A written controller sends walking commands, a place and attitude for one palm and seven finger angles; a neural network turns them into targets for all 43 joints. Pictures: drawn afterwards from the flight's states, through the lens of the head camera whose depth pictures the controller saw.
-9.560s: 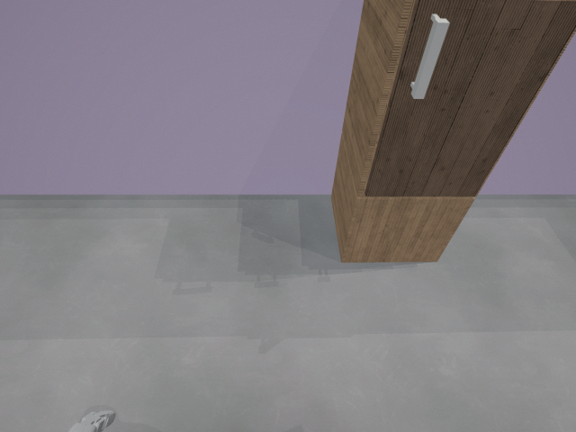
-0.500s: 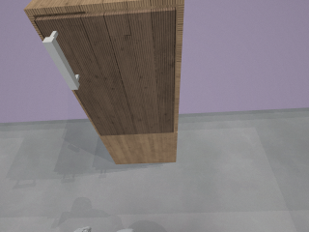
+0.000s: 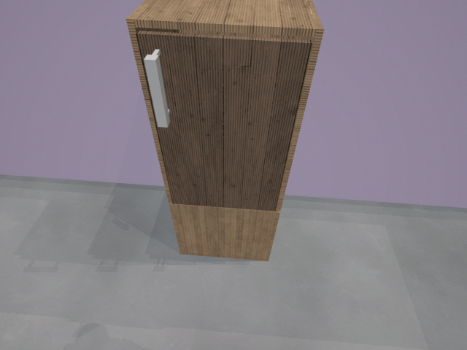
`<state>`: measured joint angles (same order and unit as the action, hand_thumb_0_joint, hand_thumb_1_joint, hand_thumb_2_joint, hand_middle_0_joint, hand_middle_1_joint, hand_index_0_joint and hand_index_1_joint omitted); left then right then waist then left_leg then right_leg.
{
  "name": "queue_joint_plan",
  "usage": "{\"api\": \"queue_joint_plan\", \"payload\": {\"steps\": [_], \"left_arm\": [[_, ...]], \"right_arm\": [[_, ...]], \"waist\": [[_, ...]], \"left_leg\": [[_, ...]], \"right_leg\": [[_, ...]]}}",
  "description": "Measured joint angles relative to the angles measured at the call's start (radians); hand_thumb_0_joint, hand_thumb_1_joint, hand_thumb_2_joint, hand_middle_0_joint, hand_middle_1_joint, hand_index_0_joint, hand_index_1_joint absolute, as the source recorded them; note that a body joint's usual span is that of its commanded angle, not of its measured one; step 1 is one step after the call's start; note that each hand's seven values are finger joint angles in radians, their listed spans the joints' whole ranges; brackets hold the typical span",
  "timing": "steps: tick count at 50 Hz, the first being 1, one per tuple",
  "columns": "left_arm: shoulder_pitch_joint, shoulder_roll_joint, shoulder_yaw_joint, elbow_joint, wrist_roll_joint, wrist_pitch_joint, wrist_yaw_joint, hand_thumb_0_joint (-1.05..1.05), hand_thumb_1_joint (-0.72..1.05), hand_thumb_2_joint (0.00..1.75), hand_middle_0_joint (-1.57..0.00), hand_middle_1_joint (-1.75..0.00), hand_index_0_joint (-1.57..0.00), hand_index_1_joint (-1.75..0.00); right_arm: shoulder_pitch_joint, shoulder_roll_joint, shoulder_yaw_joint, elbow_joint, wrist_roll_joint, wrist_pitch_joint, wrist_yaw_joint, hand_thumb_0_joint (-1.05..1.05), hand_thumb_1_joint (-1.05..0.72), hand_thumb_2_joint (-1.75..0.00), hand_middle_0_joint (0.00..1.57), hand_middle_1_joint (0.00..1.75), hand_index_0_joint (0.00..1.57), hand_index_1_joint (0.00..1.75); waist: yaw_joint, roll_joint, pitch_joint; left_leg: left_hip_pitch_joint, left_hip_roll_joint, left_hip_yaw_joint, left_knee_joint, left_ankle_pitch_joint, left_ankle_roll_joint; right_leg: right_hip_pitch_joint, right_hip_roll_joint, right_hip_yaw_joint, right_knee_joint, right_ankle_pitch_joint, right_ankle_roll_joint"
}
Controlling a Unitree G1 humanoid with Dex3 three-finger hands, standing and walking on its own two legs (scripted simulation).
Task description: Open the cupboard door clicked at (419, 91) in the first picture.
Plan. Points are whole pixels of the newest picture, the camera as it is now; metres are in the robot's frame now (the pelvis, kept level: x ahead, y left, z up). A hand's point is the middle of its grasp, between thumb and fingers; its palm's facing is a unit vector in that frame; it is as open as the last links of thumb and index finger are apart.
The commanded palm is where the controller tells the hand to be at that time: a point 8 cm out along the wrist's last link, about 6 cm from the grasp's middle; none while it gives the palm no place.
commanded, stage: come to a stop and stand still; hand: left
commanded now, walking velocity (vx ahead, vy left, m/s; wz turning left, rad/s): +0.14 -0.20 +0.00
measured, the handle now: (160, 89) +0.63 +0.24 +0.13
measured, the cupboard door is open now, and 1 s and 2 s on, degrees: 0 0 0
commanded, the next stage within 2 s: look again from close up in 0.24 s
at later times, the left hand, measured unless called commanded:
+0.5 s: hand out of the picture +0.12 +0.13 -0.18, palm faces -0.04 -0.97 -0.22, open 7.3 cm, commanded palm none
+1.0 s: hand out of the picture +0.05 +0.13 -0.17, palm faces +0.07 -0.97 -0.21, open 7.3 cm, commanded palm none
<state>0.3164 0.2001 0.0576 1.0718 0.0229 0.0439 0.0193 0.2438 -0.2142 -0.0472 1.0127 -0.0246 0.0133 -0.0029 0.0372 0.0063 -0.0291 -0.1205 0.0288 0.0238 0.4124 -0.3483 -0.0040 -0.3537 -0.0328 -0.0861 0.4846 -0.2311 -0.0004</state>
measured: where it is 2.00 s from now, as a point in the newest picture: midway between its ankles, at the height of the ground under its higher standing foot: outside the picture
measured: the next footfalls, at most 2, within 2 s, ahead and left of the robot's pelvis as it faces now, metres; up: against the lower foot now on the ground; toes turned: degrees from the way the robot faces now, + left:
right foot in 0.40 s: +0.07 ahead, -0.14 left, +0.00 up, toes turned -7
left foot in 0.60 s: +0.08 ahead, +0.11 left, +0.00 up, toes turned +5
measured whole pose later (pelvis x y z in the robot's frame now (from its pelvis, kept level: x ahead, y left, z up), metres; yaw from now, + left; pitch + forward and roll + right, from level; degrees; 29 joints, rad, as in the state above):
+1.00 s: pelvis +0.06 -0.05 +0.00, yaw +0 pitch -3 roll +0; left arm 0.38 0.15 0.01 1.07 0.02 -0.01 0.05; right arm 0.21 -0.17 -0.02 1.07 -0.02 0.00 -0.04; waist 0.01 0.01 -0.02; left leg -0.14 0.02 0.09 0.49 -0.30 0.02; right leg -0.11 0.00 -0.12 0.45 -0.30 -0.03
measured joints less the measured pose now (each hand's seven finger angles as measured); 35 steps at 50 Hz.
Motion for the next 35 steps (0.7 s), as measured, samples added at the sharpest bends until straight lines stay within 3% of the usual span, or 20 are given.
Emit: {"api": "queue_joint_plan", "payload": {"steps": [3,7,10,14,18,20,21,25,28,30,35], "left_arm": [[0.006,0.015,0.01,0.014,0.001,0.014,-0.008,0.01,0.91,0.89,-0.2,-0.3,-0.2,-0.29],[0.004,0.017,0.015,0.015,0.007,-0.002,-0.025,0.01,0.91,0.89,-0.2,-0.3,-0.2,-0.29],[0.003,0.015,0.014,0.021,0.007,-0.009,-0.027,0.0,0.91,0.89,-0.2,-0.3,-0.2,-0.29],[-0.018,0.005,0.007,0.029,0.003,0.002,-0.028,0.0,0.91,0.89,-0.2,-0.3,-0.2,-0.29],[-0.069,-0.012,-0.016,0.01,-0.007,-0.005,-0.023,0.01,0.91,0.89,-0.2,-0.3,-0.2,-0.29],[-0.068,-0.004,-0.027,-0.036,-0.005,-0.025,-0.017,0.01,0.92,0.89,-0.2,-0.3,-0.2,-0.29],[-0.071,-0.004,-0.025,-0.046,-0.002,-0.041,-0.008,0.01,0.92,0.89,-0.2,-0.3,-0.2,-0.29],[-0.105,-0.053,-0.028,-0.06,0.002,-0.064,0.019,0.0,0.93,0.89,-0.2,-0.3,-0.2,-0.29],[-0.114,-0.068,-0.026,-0.078,0.002,-0.074,0.039,0.0,0.94,0.89,-0.2,-0.3,-0.2,-0.29],[-0.112,-0.072,-0.028,-0.084,0.0,-0.067,0.045,0.0,0.94,0.89,-0.2,-0.3,-0.2,-0.3],[-0.069,-0.053,-0.024,-0.062,-0.008,-0.049,0.051,-0.01,0.95,0.89,-0.2,-0.3,-0.2,-0.3]], "right_arm": [[0.053,0.046,0.022,0.023,-0.01,0.007,-0.013,0.0,-0.91,-0.9,0.2,0.3,0.2,0.3],[0.126,0.087,0.043,0.069,-0.005,0.0,-0.022,0.0,-0.91,-0.9,0.2,0.3,0.2,0.3],[0.162,0.112,0.047,0.089,-0.001,-0.014,-0.03,0.01,-0.91,-0.9,0.2,0.3,0.2,0.3],[0.193,0.129,0.044,0.104,-0.005,-0.029,-0.043,0.01,-0.91,-0.9,0.2,0.3,0.2,0.3],[0.203,0.127,0.042,0.117,-0.009,-0.02,-0.04,0.01,-0.91,-0.9,0.2,0.3,0.2,0.3],[0.21,0.12,0.04,0.109,-0.006,-0.011,-0.028,0.01,-0.91,-0.9,0.2,0.3,0.2,0.3],[0.206,0.114,0.038,0.108,-0.004,-0.011,-0.029,0.01,-0.91,-0.9,0.2,0.3,0.2,0.3],[0.155,0.072,0.021,0.085,0.008,-0.005,-0.041,0.01,-0.91,-0.9,0.2,0.3,0.2,0.3],[0.105,0.062,0.015,0.061,0.009,0.003,-0.04,0.01,-0.91,-0.9,0.2,0.3,0.2,0.3],[0.072,0.057,0.013,0.039,0.007,-0.003,-0.037,0.01,-0.91,-0.9,0.2,0.3,0.2,0.3],[0.011,0.055,0.015,0.021,-0.004,-0.023,-0.04,0.01,-0.94,-0.9,0.2,0.3,0.2,0.3]], "waist": [[-0.027,-0.03,-0.006],[-0.034,-0.043,-0.009],[-0.04,-0.063,0.002],[-0.066,-0.066,0.025],[-0.088,-0.042,0.058],[-0.083,-0.048,0.048],[-0.078,-0.048,0.043],[-0.101,0.031,0.055],[-0.09,0.034,0.05],[-0.081,0.033,0.042],[-0.052,-0.006,-0.021]], "left_leg": [[0.001,-0.007,-0.006,-0.004,0.06,0.011],[0.03,-0.007,-0.013,-0.082,0.101,0.008],[0.045,-0.017,0.004,-0.113,0.11,0.008],[0.052,-0.014,0.018,-0.114,0.094,0.003],[0.042,0.008,0.02,-0.064,0.052,-0.019],[-0.008,0.013,0.034,0.033,-0.009,-0.035],[-0.038,0.019,0.04,0.096,-0.05,-0.041],[-0.129,0.046,-0.017,0.3,-0.116,-0.009],[-0.184,0.029,-0.001,0.383,-0.13,0.004],[-0.177,0.02,0.023,0.303,-0.042,0.007],[-0.098,0.008,0.049,0.23,-0.057,0.022]], "right_leg": [[-0.076,0.017,0.051,0.234,-0.112,0.006],[-0.138,0.03,0.091,0.465,-0.039,0.019],[-0.149,0.021,0.105,0.525,-0.007,0.031],[-0.12,-0.002,0.083,0.463,-0.051,0.04],[-0.034,-0.01,0.042,0.239,-0.128,0.019],[0.006,-0.016,0.031,0.121,-0.039,0.0],[0.01,-0.011,0.035,0.109,-0.063,-0.02],[0.038,0.033,-0.023,0.151,-0.131,-0.037],[0.091,0.041,-0.052,0.134,-0.139,-0.042],[0.123,0.047,-0.065,0.132,-0.151,-0.04],[0.182,0.039,-0.045,0.093,-0.143,-0.03]]}}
